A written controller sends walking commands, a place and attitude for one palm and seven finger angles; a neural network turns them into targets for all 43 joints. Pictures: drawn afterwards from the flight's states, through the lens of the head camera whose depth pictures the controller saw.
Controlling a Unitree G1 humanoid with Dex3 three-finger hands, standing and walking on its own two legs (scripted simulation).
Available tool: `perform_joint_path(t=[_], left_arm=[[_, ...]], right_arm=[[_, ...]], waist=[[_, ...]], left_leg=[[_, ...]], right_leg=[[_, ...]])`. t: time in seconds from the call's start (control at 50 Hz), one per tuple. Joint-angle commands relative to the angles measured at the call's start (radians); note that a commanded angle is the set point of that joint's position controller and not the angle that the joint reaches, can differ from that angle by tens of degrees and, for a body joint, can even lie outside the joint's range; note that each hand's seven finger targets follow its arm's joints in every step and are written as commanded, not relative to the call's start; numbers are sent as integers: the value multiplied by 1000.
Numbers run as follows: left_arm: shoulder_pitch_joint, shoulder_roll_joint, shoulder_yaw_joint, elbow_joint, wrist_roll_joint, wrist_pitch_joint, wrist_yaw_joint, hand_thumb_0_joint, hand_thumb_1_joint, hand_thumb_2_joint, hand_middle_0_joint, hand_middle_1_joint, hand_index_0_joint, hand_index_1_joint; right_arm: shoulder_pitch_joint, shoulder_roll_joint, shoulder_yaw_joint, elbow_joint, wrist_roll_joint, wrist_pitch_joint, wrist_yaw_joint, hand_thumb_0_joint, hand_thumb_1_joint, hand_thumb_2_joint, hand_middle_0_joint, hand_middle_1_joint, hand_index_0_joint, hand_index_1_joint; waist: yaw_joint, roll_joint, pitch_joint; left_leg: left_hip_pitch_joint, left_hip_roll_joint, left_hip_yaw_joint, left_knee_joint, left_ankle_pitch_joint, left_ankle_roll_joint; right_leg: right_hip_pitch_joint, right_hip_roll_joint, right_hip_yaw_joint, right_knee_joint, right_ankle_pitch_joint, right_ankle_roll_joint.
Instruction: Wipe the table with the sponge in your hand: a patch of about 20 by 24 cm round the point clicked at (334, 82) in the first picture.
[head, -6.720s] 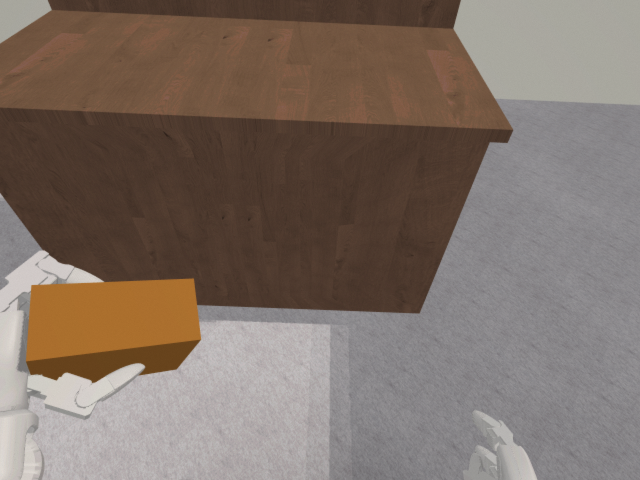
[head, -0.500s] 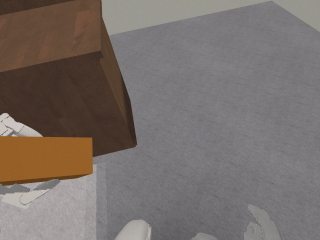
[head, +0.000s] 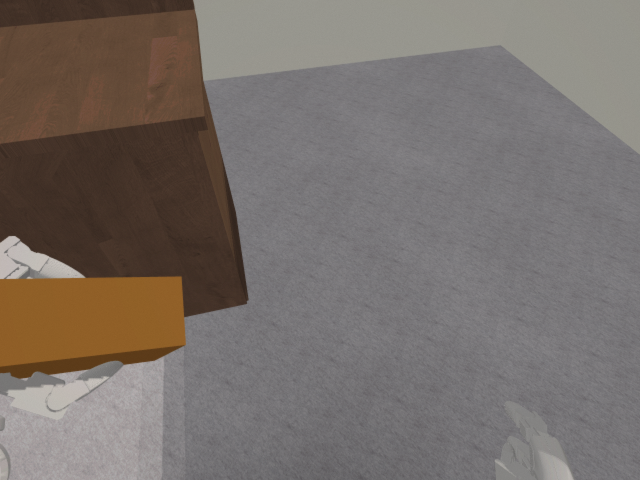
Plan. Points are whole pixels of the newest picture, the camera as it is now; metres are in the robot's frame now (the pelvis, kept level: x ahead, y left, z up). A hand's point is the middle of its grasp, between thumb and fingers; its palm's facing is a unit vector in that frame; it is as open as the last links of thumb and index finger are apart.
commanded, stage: come to a stop and stand still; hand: left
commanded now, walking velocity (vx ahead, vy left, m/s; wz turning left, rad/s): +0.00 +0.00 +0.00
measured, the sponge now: (119, 326) +0.23 +0.20 +0.15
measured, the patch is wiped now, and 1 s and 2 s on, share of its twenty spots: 0.00 0.00 0.00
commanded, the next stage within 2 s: look again from close up in 0.98 s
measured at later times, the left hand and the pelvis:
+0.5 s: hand (111, 331) +0.22 +0.21 +0.15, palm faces +0.26 -0.85 -0.45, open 10.3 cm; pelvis -0.02 +0.00 -0.01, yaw -3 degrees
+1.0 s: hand (77, 405) +0.16 +0.21 +0.14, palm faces +0.32 -0.86 -0.39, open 10.3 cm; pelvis -0.06 -0.01 -0.01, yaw -3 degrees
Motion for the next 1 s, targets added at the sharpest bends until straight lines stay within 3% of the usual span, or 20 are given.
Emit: perform_joint_path(t=[0.0, 0.02, 0.04, 0.06, 0.08, 0.16, 0.22, 0.32, 0.38, 0.44, 0.46, 0.5, 0.54, 0.58, 0.62, 0.68, 0.74, 0.84, 0.9, 0.98], left_arm=[[-124, 111, 58, -231, -4, -39, 15, 0, 100, 1300, -1200, -1600, -1200, -1600], [-153, 124, 56, -262, 7, -44, 16, 0, 100, 1300, -1200, -1600, -1200, -1600], [-170, 142, 59, -277, 13, -43, 15, 0, 100, 1300, -1200, -1600, -1200, -1600], [-171, 156, 73, -264, 10, -45, 9, 0, 100, 1300, -1200, -1600, -1200, -1600], [-202, 151, 55, -302, 9, -41, 4, 0, 100, 1300, -1200, -1600, -1200, -1600], [-263, 139, 26, -366, 17, -24, 4, 0, 100, 1300, -1200, -1600, -1200, -1600], [-214, 127, 26, -294, 6, 4, 4, 0, 100, 1300, -1200, -1600, -1200, -1600], [-139, 121, 65, -200, -3, 19, -3, 0, 100, 1300, -1200, -1600, -1200, -1600], [-79, 147, 94, -221, -10, 12, 2, 0, 100, 1300, -1200, -1600, -1200, -1600], [7, 173, 141, -259, -36, 16, 12, 0, 100, 1300, -1200, -1600, -1200, -1600], [35, 188, 166, -271, -39, 15, 13, 0, 100, 1300, -1200, -1600, -1200, -1600], [87, 201, 186, -326, -37, 13, 21, 0, 100, 1300, -1200, -1600, -1200, -1600], [76, 191, 178, -368, -36, 10, 30, 0, 100, 1300, -1200, -1600, -1200, -1600], [66, 180, 159, -372, -31, 6, 34, 0, 100, 1300, -1200, -1600, -1200, -1600], [64, 157, 137, -335, -21, 7, 34, 0, 100, 1300, -1200, -1600, -1200, -1600], [-18, 136, 103, -274, -12, 5, 30, 0, 100, 1300, -1200, -1600, -1200, -1600], [-43, 107, 66, -198, -10, 16, 24, 0, 100, 1300, -1200, -1600, -1200, -1600], [-93, 129, 57, -188, -7, 38, 21, 0, 100, 1300, -1200, -1600, -1200, -1600], [-101, 148, 70, -223, -4, 41, 22, 0, 100, 1300, -1200, -1600, -1200, -1600], [-110, 145, 71, -249, -4, 35, 22, 0, 100, 1300, -1200, -1600, -1200, -1600]], right_arm=[[-63, -82, -9, -163, -12, -41, -20, 0, -900, -900, 200, 300, 200, 300], [-71, -85, -5, -172, -6, -43, -18, 0, -900, -900, 200, 300, 200, 300], [-70, -77, -6, -173, -5, -53, -15, 0, -900, -900, 200, 300, 200, 300], [-62, -63, -3, -158, -8, -62, -17, 0, -900, -900, 200, 300, 200, 300], [-78, -42, 13, -147, -24, -66, -22, 0, -900, -900, 200, 300, 200, 300], [-55, -44, 21, -128, -30, -98, 2, 0, -900, -900, 200, 300, 200, 300], [-43, -51, 20, -121, -26, -91, 12, 0, -900, -900, 200, 300, 200, 300], [-56, -42, 29, -135, -19, -60, 19, 0, -900, -900, 200, 300, 200, 300], [-49, -21, 37, -157, -9, -41, 21, 0, -900, -900, 200, 300, 200, 300], [-62, -9, 32, -164, -1, -34, 12, 0, -900, -900, 200, 300, 200, 300], [-68, -10, 33, -168, 1, -28, 9, 0, -900, -900, 200, 300, 200, 300], [-92, 5, 44, -173, -5, -20, -2, 0, -900, -900, 200, 300, 200, 300], [-82, -6, 39, -165, -10, -18, -12, 0, -900, -900, 200, 300, 200, 300], [-88, -33, 24, -165, -11, -24, -28, 0, -900, -900, 200, 300, 200, 300], [-85, -41, 23, -160, -11, -24, -34, 0, -900, -900, 200, 300, 200, 300], [-70, -49, 21, -141, -8, -38, -40, 0, -900, -900, 200, 300, 200, 300], [-50, -53, 14, -130, -6, -44, -36, 0, -900, -900, 200, 300, 200, 300], [-66, -37, 25, -130, -9, -39, -27, 0, -900, -900, 200, 300, 200, 300], [-85, -32, 33, -138, -17, -32, -27, 0, -900, -900, 200, 300, 200, 300], [-92, -30, 47, -154, -23, -28, -33, 0, -900, -900, 200, 300, 200, 300]], waist=[[7, 116, -112], [23, 178, -100], [29, 160, -102], [26, 180, -111], [8, 290, -56], [4, 258, -24], [-14, 256, -30], [-12, 216, -38], [-27, 76, -132], [-14, -104, -203], [-3, -116, -209], [-1, -64, -179], [-14, -8, -180], [-8, 93, -175], [-2, 211, -128], [-4, 139, -87], [-9, 44, -99], [-7, -76, -44], [0, -33, -23], [4, 92, 14]], left_leg=[[125, 174, -166, -276, 101, 70], [134, 268, -241, -256, 245, 103], [145, 294, -223, -247, 356, 106], [152, 292, -202, -245, 387, 97], [101, 300, -218, -277, 403, 105], [156, 275, -120, -194, 625, 85], [170, 275, -111, -162, 702, 72], [30, 245, -74, -97, 536, 33], [-105, 155, -14, 31, 358, -17], [-101, 58, -7, 115, 56, -34], [-124, 49, -26, 117, -81, -28], [-122, 54, -30, 51, -73, -17], [-48, 62, -32, -34, 109, -15], [27, 125, -78, -83, 327, 0], [-8, 178, -120, -120, 366, 24], [-76, 178, -108, -110, 301, 18], [-56, 118, -48, -47, 161, 1], [-40, 51, -36, 48, -25, 6], [-8, 55, -46, 9, -13, 13], [-53, 106, -98, -148, -45, 28]], right_leg=[[45, -83, 135, 78, -157, 45], [-14, -47, 81, 156, -173, 61], [-45, -26, 48, 222, -213, 65], [-74, -15, 23, 285, -245, 67], [-108, -23, 6, 374, -307, 74], [-127, -15, -35, 373, -265, 70], [-65, 11, -75, 275, -255, 71], [150, 3, -84, 58, -76, 61], [316, -146, 51, 130, 396, -1], [308, -252, 158, 89, 492, -66], [309, -272, 161, 68, 445, -72], [291, -258, 145, 64, 376, -48], [252, -212, 101, 87, 268, -14], [194, -137, 51, 133, 155, 27], [168, -80, 16, 157, 83, 55], [188, -81, 24, 146, 76, 58], [150, -134, 97, 79, 66, 37], [13, -227, 205, -92, -289, -1], [-31, -226, 187, -118, -402, -8], [-2, -128, 103, -54, -394, 34]])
